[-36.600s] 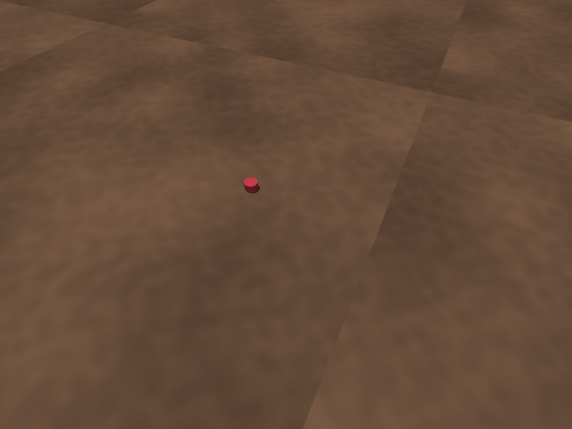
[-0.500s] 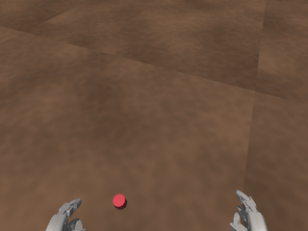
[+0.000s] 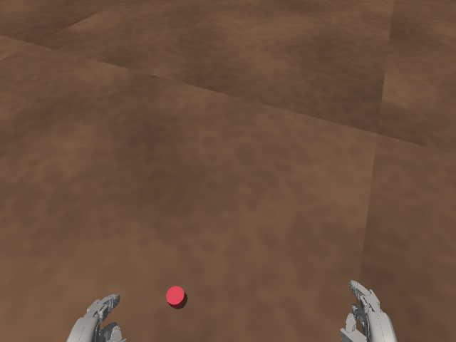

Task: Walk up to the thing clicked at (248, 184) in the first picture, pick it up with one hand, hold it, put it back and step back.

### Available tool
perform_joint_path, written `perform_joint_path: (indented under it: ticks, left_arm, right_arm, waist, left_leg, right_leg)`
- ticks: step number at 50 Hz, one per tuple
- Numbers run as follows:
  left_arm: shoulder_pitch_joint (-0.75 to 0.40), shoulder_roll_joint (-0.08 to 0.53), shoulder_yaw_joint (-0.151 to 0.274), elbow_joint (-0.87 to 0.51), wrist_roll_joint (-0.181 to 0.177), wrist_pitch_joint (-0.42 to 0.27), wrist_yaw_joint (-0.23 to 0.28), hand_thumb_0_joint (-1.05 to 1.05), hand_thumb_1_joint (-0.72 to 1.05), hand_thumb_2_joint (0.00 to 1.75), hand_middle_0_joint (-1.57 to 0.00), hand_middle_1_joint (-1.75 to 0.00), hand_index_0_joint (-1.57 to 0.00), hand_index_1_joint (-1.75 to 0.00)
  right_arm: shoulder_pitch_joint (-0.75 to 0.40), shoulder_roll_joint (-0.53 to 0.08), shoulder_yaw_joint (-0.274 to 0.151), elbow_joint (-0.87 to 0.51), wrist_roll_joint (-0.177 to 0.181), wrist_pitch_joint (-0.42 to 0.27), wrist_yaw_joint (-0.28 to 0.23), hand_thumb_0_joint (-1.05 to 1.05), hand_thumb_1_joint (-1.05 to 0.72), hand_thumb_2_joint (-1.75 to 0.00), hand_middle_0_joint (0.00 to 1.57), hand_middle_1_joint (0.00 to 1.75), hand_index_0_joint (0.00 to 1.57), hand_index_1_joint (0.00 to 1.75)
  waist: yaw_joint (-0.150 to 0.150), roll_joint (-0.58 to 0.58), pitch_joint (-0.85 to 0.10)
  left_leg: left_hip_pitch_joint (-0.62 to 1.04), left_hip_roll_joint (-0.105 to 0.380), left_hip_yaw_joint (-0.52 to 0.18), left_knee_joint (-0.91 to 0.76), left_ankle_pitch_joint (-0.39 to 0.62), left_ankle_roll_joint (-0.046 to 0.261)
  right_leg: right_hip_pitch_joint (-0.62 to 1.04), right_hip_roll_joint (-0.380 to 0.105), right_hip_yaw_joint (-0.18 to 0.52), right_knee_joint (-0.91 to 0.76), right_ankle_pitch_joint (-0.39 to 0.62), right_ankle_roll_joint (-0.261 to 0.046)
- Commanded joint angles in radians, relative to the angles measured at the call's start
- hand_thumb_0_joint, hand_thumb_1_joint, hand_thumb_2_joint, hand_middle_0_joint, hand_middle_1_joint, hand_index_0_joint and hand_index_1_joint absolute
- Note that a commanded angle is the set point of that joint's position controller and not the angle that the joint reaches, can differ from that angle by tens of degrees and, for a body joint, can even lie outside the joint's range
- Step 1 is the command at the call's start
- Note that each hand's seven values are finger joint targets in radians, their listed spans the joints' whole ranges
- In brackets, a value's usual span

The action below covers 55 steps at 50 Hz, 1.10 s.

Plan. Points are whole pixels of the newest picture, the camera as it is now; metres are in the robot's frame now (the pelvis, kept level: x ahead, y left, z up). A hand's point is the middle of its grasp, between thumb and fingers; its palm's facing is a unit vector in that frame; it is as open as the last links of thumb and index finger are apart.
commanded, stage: home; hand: left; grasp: from above
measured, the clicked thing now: (175, 296) +0.44 +0.20 -0.69
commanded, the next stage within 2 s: stand in 0.06 s
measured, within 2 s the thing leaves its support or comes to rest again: neither
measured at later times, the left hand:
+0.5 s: hand out of the picture +0.09 +0.24 -0.11, palm faces +0.03 -0.94 -0.34, open 7.4 cm
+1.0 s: hand out of the picture +0.03 +0.24 -0.10, palm faces +0.04 -0.94 -0.33, open 7.4 cm
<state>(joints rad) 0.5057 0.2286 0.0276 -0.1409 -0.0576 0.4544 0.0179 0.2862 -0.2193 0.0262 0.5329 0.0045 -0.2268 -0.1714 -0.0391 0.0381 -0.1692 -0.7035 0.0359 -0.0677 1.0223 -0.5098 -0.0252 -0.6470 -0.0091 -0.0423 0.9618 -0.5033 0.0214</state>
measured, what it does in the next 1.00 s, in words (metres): rises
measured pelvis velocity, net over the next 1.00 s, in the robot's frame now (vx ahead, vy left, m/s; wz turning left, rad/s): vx -0.02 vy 0.00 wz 0.01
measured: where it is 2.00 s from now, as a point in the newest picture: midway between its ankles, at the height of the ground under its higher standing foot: outside the picture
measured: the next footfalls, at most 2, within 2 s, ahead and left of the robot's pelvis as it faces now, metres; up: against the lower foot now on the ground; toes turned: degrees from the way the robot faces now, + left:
none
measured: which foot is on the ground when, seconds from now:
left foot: down 0.00-1.00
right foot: down 0.00-1.00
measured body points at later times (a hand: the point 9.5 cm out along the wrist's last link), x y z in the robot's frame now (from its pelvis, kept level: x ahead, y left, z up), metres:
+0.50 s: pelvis -0.01 +0.01 +0.04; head +0.01 +0.01 +0.49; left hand +0.09 +0.29 -0.08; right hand +0.09 -0.27 -0.08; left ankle +0.00 +0.13 -0.68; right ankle -0.01 -0.14 -0.68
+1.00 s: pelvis -0.02 +0.00 +0.06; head -0.03 +0.00 +0.51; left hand +0.03 +0.29 -0.07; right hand +0.06 -0.27 -0.08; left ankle +0.00 +0.13 -0.68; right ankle -0.01 -0.14 -0.68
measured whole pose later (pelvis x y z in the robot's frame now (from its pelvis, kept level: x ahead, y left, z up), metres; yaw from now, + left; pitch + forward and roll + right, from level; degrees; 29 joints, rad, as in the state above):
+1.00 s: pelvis -0.02 +0.00 +0.06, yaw +0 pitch -5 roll +0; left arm 0.18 0.29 0.03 1.11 0.03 0.01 0.03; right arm 0.15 -0.28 -0.04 1.10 -0.03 0.00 -0.02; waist 0.02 0.01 0.05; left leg -0.13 0.00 -0.03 0.41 -0.20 -0.01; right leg -0.10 -0.05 -0.02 0.41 -0.23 0.03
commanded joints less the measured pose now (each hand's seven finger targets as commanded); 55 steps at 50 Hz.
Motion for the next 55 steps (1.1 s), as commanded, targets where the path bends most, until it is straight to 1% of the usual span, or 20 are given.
perform_joint_path:
  ticks: [1,3,7,8,9,10,11,12,13,15,18,21,23,26,29,33,41,47,52,55]
  left_arm:
    - [-0.019,0.098,0.064,-0.205,0.008,-0.048,0.008,0.00,0.90,0.90,-0.20,-0.30,-0.20,-0.30]
    - [-0.012,0.103,0.070,-0.180,0.005,-0.044,0.010,0.00,0.90,0.90,-0.20,-0.30,-0.20,-0.30]
    - [-0.008,0.093,0.067,-0.190,0.005,-0.047,0.010,0.00,0.90,0.90,-0.20,-0.30,-0.20,-0.30]
    - [-0.311,0.186,0.059,0.161,0.125,-0.258,0.051,0.00,0.90,0.90,-0.20,-0.30,-0.20,-0.30]
    - [-0.215,0.202,0.082,0.335,0.130,-0.325,0.046,0.00,0.90,0.90,-0.20,-0.30,-0.20,-0.30]
    - [-0.210,0.213,0.079,0.379,0.132,-0.359,0.040,0.00,0.90,0.90,-0.20,-0.30,-0.20,-0.30]
    - [-0.234,0.213,0.072,0.407,0.132,-0.375,0.034,0.00,0.90,0.90,-0.20,-0.30,-0.20,-0.30]
    - [-0.235,0.213,0.063,0.450,0.126,-0.392,0.031,0.00,0.90,0.90,-0.20,-0.30,-0.20,-0.30]
    - [-0.259,0.213,0.061,0.489,0.120,-0.404,0.027,0.00,0.90,0.90,-0.20,-0.30,-0.20,-0.30]
    - [-0.272,0.205,0.072,0.572,0.106,-0.410,0.027,0.00,0.90,0.90,-0.20,-0.30,-0.20,-0.30]
    - [-0.311,0.203,0.068,0.680,0.103,-0.430,0.030,0.00,0.90,0.90,-0.20,-0.30,-0.20,-0.30]
    - [-0.324,0.202,0.067,0.769,0.106,-0.449,0.029,0.00,0.90,0.90,-0.20,-0.30,-0.20,-0.30]
    - [-0.333,0.203,0.067,0.821,0.106,-0.455,0.028,0.00,0.90,0.90,-0.20,-0.30,-0.20,-0.30]
    - [-0.340,0.210,0.066,0.895,0.100,-0.463,0.027,0.00,0.90,0.90,-0.20,-0.30,-0.20,-0.30]
    - [-0.313,0.207,0.060,0.970,0.095,-0.467,0.026,0.00,0.90,0.90,-0.20,-0.30,-0.20,-0.30]
    - [-0.323,0.223,0.058,1.046,0.091,-0.469,0.028,0.00,0.90,0.90,-0.20,-0.30,-0.20,-0.30]
    - [-0.339,0.230,0.047,1.145,0.087,-0.467,0.026,0.00,0.90,0.90,-0.20,-0.30,-0.20,-0.30]
    - [-0.343,0.235,0.044,1.192,0.091,-0.464,0.020,0.00,0.90,0.90,-0.20,-0.30,-0.20,-0.30]
    - [-0.364,0.248,0.045,1.204,0.086,-0.475,0.020,0.00,0.90,0.90,-0.20,-0.30,-0.20,-0.30]
    - [-0.368,0.259,0.045,1.215,0.087,-0.476,0.020,0.00,0.90,0.90,-0.20,-0.30,-0.20,-0.30]
  right_arm:
    - [-0.063,-0.123,-0.057,-0.160,0.003,-0.054,-0.017,0.00,-0.90,-0.90,0.20,0.30,0.20,0.30]
    - [-0.060,-0.132,-0.061,-0.152,0.004,-0.054,-0.019,0.00,-0.90,-0.90,0.20,0.30,0.20,0.30]
    - [-0.063,-0.122,-0.055,-0.161,0.005,-0.055,-0.019,0.00,-0.90,-0.90,0.20,0.30,0.20,0.30]
    - [-0.119,-0.232,-0.085,0.094,-0.118,0.052,0.041,0.00,-0.90,-0.90,0.20,0.30,0.20,0.30]
    - [-0.125,-0.239,-0.103,0.101,-0.116,0.089,0.067,0.00,-0.90,-0.90,0.20,0.30,0.20,0.30]
    - [-0.123,-0.238,-0.101,0.098,-0.119,0.106,0.084,0.00,-0.90,-0.90,0.20,0.30,0.20,0.30]
    - [-0.102,-0.234,-0.098,0.097,-0.114,0.120,0.098,0.00,-0.90,-0.90,0.20,0.30,0.20,0.30]
    - [-0.118,-0.227,-0.095,0.114,-0.100,0.126,0.113,0.00,-0.90,-0.90,0.20,0.30,0.20,0.30]
    - [-0.115,-0.209,-0.097,0.139,-0.072,0.127,0.129,0.00,-0.90,-0.90,0.20,0.30,0.20,0.30]
    - [-0.142,-0.216,-0.105,0.168,-0.054,0.137,0.143,0.00,-0.90,-0.90,0.20,0.30,0.20,0.30]
    - [-0.154,-0.208,-0.115,0.211,-0.053,0.153,0.151,0.00,-0.90,-0.90,0.20,0.30,0.20,0.30]
    - [-0.159,-0.214,-0.118,0.252,-0.056,0.165,0.152,0.00,-0.90,-0.90,0.20,0.30,0.20,0.30]
    - [-0.165,-0.218,-0.118,0.276,-0.058,0.173,0.152,0.00,-0.90,-0.90,0.20,0.30,0.20,0.30]
    - [-0.144,-0.225,-0.117,0.316,-0.055,0.178,0.145,0.00,-0.90,-0.90,0.20,0.30,0.20,0.30]
    - [-0.156,-0.240,-0.117,0.359,-0.048,0.184,0.141,0.00,-0.90,-0.90,0.20,0.30,0.20,0.30]
    - [-0.149,-0.244,-0.113,0.407,-0.040,0.191,0.135,0.00,-0.90,-0.90,0.20,0.30,0.20,0.30]
    - [-0.153,-0.250,-0.104,0.475,-0.031,0.196,0.132,0.00,-0.90,-0.90,0.20,0.30,0.20,0.30]
    - [-0.174,-0.257,-0.104,0.501,-0.032,0.207,0.137,0.00,-0.90,-0.90,0.20,0.30,0.20,0.30]
    - [-0.170,-0.249,-0.098,0.514,-0.029,0.205,0.144,0.00,-0.90,-0.90,0.20,0.30,0.20,0.30]
    - [-0.178,-0.258,-0.096,0.518,-0.028,0.208,0.147,0.00,-0.90,-0.90,0.20,0.30,0.20,0.30]
  waist:
    - [-0.004,0.028,-0.089]
    - [-0.011,-0.001,-0.080]
    - [-0.002,-0.005,-0.083]
    - [0.080,-0.057,0.151]
    - [0.074,-0.110,0.069]
    - [0.059,-0.116,0.047]
    - [0.043,-0.075,0.066]
    - [0.059,-0.030,0.043]
    - [0.061,-0.014,0.030]
    - [0.074,-0.051,0.024]
    - [0.070,-0.060,0.038]
    - [0.065,-0.037,0.076]
    - [0.066,-0.010,0.121]
    - [0.057,-0.012,0.121]
    - [0.067,-0.002,0.156]
    - [0.058,-0.016,0.166]
    - [0.056,-0.015,0.180]
    - [0.057,-0.021,0.250]
    - [0.050,-0.040,0.213]
    - [0.052,-0.047,0.231]
  left_leg:
    - [0.124,-0.029,0.027,-0.154,0.281,0.031]
    - [0.122,-0.027,0.026,-0.151,0.279,0.034]
    - [0.118,-0.028,0.026,-0.150,0.298,0.033]
    - [0.112,0.005,0.002,-0.238,0.462,0.079]
    - [0.188,-0.005,0.030,-0.229,0.482,0.090]
    - [0.234,-0.004,0.032,-0.235,0.489,0.095]
    - [0.228,-0.005,0.009,-0.261,0.456,0.092]
    - [0.269,-0.007,-0.001,-0.281,0.443,0.091]
    - [0.299,-0.006,-0.002,-0.306,0.436,0.093]
    - [0.343,-0.006,0.002,-0.318,0.462,0.084]
    - [0.382,-0.004,-0.008,-0.351,0.383,0.084]
    - [0.400,0.006,-0.024,-0.402,0.338,0.087]
    - [0.385,0.019,-0.048,-0.468,0.266,0.091]
    - [0.426,0.032,-0.058,-0.505,0.345,0.088]
    - [0.439,0.043,-0.073,-0.552,0.366,0.080]
    - [0.487,0.047,-0.063,-0.592,0.406,0.068]
    - [0.557,0.058,-0.056,-0.670,0.435,0.055]
    - [0.524,0.055,-0.064,-0.732,0.269,0.048]
    - [0.558,0.052,-0.045,-0.713,0.351,0.048]
    - [0.539,0.049,-0.045,-0.718,0.322,0.046]
  right_leg:
    - [0.043,0.032,-0.029,-0.145,0.263,-0.017]
    - [0.041,0.032,-0.027,-0.148,0.262,-0.016]
    - [0.049,0.031,-0.032,-0.147,0.281,-0.016]
    - [0.239,-0.052,0.046,-0.197,0.282,-0.056]
    - [0.264,-0.064,0.107,-0.221,0.312,-0.098]
    - [0.261,-0.075,0.130,-0.224,0.347,-0.105]
    - [0.248,-0.060,0.120,-0.226,0.352,-0.103]
    - [0.294,-0.068,0.112,-0.221,0.367,-0.093]
    - [0.318,-0.076,0.104,-0.223,0.386,-0.077]
    - [0.316,-0.072,0.103,-0.250,0.384,-0.067]
    - [0.323,-0.089,0.109,-0.311,0.309,-0.062]
    - [0.337,-0.086,0.102,-0.366,0.280,-0.055]
    - [0.343,-0.076,0.090,-0.393,0.241,-0.050]
    - [0.391,-0.079,0.085,-0.412,0.309,-0.047]
    - [0.429,-0.082,0.079,-0.466,0.329,-0.044]
    - [0.480,-0.096,0.084,-0.525,0.366,-0.042]
    - [0.521,-0.099,0.078,-0.595,0.366,-0.030]
    - [0.500,-0.093,0.078,-0.641,0.280,-0.027]
    - [0.528,-0.109,0.096,-0.671,0.321,-0.027]
    - [0.525,-0.107,0.092,-0.688,0.282,-0.022]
